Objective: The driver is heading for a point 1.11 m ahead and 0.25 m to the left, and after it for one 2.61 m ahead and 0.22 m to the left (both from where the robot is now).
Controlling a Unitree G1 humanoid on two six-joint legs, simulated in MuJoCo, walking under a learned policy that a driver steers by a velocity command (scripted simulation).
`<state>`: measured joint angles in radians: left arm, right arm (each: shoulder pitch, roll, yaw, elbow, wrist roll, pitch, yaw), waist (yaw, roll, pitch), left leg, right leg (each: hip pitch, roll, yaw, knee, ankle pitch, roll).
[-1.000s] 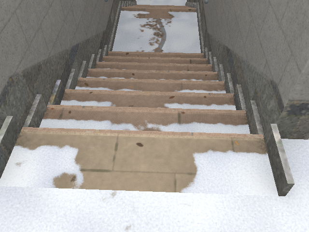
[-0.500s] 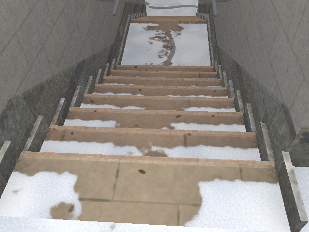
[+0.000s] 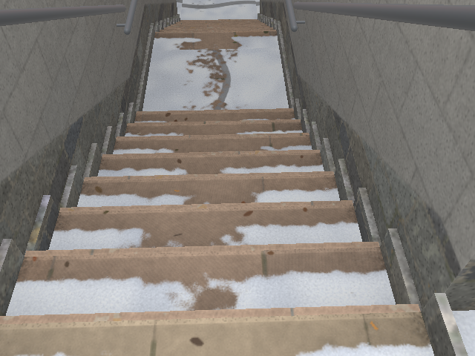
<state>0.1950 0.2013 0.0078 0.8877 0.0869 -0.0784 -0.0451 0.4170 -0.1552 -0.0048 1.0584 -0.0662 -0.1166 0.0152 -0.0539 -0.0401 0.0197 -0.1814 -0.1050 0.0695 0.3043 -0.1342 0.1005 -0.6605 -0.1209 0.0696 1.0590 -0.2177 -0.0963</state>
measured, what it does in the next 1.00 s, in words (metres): walks ahead: right foot, then left foot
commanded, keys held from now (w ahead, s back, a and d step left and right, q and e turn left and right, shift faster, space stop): w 0.72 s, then w+q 0.28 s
